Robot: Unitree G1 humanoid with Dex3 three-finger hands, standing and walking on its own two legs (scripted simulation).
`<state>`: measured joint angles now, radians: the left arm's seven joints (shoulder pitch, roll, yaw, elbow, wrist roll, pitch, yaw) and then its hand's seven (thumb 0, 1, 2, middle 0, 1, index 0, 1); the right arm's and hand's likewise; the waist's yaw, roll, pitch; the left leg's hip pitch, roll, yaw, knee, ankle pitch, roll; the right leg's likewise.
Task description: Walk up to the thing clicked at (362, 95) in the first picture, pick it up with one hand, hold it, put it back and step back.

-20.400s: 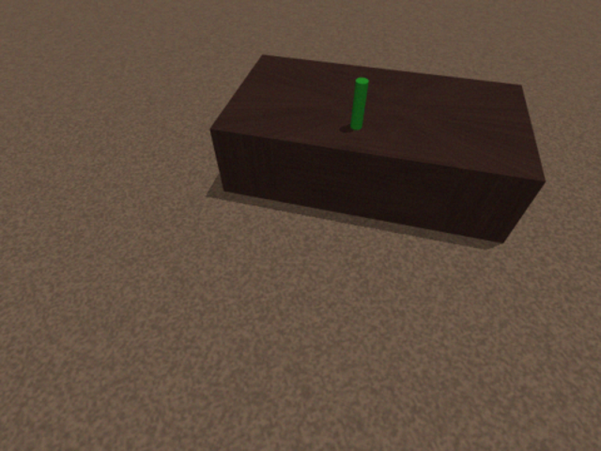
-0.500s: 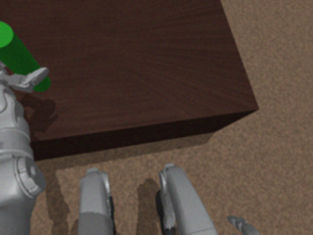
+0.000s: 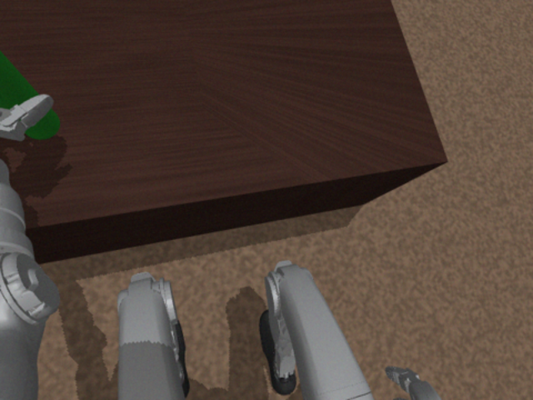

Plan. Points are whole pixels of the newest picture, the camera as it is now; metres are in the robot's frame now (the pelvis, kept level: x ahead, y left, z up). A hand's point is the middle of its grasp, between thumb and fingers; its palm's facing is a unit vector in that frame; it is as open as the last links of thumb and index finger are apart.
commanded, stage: lower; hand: left
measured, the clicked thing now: (4, 89) +0.51 +0.28 +0.02
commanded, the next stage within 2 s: loosen in 0.82 s
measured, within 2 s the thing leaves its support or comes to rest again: rests again in 1.50 s
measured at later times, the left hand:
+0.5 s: hand (12, 93) +0.54 +0.29 -0.03, palm faces +0.37 -0.93 -0.01, open 8.9 cm
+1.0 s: hand (16, 96) +0.54 +0.30 -0.05, palm faces +0.37 -0.93 -0.01, open 8.8 cm
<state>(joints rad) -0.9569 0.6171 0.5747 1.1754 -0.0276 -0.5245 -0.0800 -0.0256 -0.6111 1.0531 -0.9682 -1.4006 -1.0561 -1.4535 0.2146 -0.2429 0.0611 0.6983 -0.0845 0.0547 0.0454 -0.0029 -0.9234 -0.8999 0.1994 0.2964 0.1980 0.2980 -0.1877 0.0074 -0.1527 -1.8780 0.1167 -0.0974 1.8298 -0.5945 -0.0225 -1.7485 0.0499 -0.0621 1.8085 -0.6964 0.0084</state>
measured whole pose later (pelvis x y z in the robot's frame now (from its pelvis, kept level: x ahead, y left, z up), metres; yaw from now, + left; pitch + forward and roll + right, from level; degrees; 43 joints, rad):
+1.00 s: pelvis -0.02 +0.00 -0.08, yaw -2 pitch +35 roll -7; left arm -1.05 0.72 0.61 1.16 -0.02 -0.44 -0.10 -0.01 -0.61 1.03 -0.99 -1.37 -1.07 -1.43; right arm 0.19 -0.26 0.09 0.69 -0.10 0.09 0.04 0.00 -0.91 -0.89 0.20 0.30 0.20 0.30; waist -0.20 0.00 -0.10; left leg -2.10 0.12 -0.14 2.08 -0.62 -0.03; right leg -1.96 0.06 -0.08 2.07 -0.73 0.01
